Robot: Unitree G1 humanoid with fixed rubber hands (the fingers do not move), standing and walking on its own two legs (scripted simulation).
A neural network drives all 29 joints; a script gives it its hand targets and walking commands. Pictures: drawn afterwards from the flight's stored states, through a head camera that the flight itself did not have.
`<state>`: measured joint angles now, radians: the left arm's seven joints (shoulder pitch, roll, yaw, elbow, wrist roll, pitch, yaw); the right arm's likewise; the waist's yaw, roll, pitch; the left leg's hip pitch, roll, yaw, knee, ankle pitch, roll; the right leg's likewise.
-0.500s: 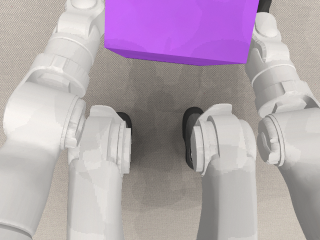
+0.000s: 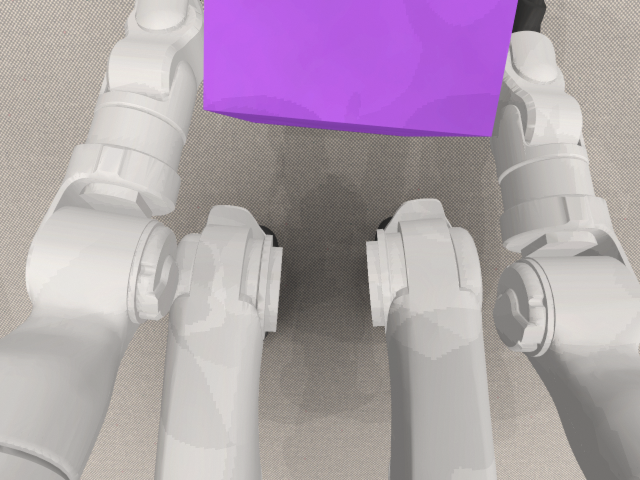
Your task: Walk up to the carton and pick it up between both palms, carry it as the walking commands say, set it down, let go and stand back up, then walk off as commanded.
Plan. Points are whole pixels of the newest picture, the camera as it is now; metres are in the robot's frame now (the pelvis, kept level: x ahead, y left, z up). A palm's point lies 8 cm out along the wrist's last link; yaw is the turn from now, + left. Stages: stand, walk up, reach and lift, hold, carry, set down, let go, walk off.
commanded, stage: reach and lift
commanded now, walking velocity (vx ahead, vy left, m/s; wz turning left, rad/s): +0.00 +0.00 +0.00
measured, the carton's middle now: (344, 50) +0.49 -0.03 -0.20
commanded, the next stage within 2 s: none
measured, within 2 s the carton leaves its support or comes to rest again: neither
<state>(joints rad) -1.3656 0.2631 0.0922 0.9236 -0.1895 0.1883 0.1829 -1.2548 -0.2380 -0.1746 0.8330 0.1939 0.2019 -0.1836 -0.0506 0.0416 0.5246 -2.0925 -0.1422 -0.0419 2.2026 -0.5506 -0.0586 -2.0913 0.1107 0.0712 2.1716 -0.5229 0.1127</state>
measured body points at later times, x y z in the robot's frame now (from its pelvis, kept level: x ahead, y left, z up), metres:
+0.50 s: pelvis +0.00 +0.00 +0.03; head +0.35 -0.02 +0.30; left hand +0.55 +0.12 -0.11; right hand +0.51 -0.19 -0.11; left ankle +0.14 +0.12 -0.34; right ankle +0.15 -0.14 -0.34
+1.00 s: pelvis -0.02 +0.00 +0.08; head +0.33 -0.01 +0.36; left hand +0.53 +0.12 -0.04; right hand +0.49 -0.19 -0.04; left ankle +0.13 +0.12 -0.34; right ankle +0.15 -0.14 -0.34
